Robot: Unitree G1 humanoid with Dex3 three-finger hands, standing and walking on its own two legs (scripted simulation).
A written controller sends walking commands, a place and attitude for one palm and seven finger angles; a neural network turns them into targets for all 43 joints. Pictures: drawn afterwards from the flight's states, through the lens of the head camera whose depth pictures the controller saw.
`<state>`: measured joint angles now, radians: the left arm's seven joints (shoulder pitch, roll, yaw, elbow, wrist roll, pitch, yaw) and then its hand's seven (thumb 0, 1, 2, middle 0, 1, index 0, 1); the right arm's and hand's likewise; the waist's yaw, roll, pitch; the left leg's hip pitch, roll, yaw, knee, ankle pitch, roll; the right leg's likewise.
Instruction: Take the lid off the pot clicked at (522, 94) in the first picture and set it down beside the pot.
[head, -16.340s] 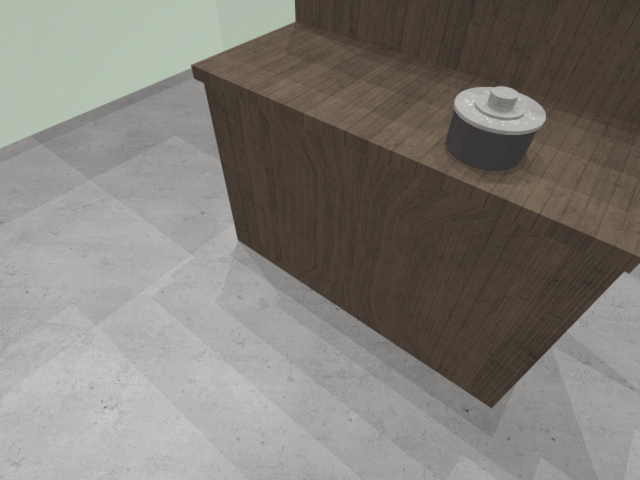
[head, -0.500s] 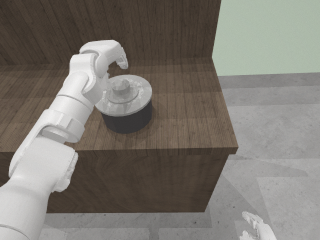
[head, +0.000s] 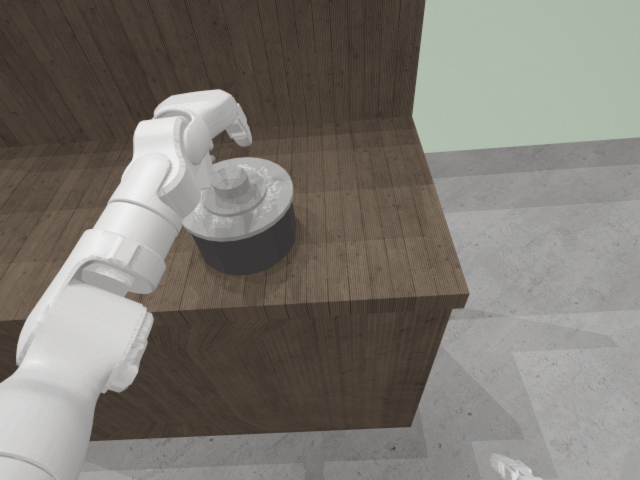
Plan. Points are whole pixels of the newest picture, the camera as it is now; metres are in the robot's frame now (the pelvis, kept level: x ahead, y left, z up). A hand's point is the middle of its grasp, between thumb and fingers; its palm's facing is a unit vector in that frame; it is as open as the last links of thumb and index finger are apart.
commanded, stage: lower the open fingers around the knob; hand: left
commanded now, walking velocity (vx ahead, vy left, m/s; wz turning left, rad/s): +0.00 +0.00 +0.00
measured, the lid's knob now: (230, 182) +0.50 +0.13 +0.12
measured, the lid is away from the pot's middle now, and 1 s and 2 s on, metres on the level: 0.00 0.00 0.00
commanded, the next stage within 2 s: close the fingers and squeeze the knob in 1.20 s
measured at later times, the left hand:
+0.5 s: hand (218, 175) +0.45 +0.13 +0.16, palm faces -0.34 -0.05 -0.94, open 10.1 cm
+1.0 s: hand (226, 177) +0.47 +0.12 +0.14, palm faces -0.35 -0.09 -0.93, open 10.1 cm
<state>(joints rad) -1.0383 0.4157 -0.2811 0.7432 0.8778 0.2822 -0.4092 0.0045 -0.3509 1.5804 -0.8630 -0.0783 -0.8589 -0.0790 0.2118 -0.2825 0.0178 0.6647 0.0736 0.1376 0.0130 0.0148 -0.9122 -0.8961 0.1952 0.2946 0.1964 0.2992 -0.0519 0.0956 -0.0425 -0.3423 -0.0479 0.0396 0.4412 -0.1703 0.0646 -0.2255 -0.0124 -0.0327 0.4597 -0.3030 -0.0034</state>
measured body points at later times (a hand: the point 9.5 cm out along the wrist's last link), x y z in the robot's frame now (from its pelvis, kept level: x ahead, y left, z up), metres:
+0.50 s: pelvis -0.01 +0.01 +0.00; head +0.02 -0.02 +0.45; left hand +0.47 +0.13 +0.22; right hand +0.12 -0.24 -0.13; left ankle +0.03 +0.08 -0.74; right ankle -0.04 -0.12 -0.74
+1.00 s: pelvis +0.00 +0.00 +0.00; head +0.03 -0.02 +0.45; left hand +0.49 +0.13 +0.20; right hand +0.08 -0.26 -0.14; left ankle +0.03 +0.08 -0.74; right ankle -0.04 -0.12 -0.74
